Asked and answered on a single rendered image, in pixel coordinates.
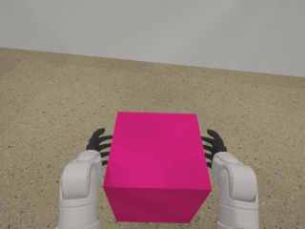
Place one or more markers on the robot left forearm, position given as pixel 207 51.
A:
pixel 78 192

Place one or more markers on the left robot hand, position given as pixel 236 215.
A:
pixel 95 140

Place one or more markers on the right robot hand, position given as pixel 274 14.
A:
pixel 218 146

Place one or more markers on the robot right forearm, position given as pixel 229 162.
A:
pixel 237 193

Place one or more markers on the carton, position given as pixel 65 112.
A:
pixel 157 169

